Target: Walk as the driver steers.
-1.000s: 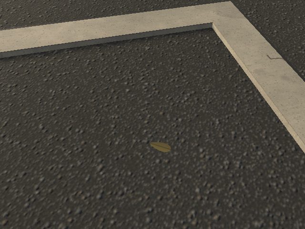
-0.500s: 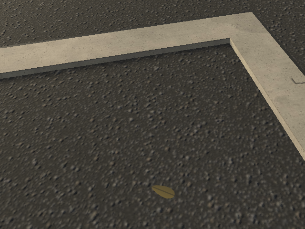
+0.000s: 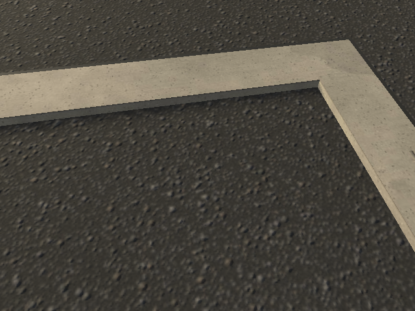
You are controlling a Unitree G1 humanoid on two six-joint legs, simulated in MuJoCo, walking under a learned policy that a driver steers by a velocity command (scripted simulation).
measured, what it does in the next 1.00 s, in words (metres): walks ahead, turning left: right foot, then left foot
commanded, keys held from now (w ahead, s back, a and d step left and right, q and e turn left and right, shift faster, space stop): w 0.34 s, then w+q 0.66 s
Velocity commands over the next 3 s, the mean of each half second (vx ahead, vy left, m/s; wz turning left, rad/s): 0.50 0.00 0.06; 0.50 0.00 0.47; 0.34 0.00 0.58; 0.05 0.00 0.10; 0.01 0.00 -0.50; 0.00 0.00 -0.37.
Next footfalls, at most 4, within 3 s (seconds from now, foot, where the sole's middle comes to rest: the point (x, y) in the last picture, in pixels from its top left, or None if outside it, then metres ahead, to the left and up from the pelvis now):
0.42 right None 0.41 -0.16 -0.77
1.00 left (169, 255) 0.66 0.14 -0.77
1.46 right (182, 182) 0.97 0.11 -0.77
1.82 left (136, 230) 0.75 0.26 -0.77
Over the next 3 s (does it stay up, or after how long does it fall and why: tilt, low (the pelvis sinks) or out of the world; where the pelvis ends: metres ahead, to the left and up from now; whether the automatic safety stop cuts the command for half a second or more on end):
stays up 0.82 0.11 0.00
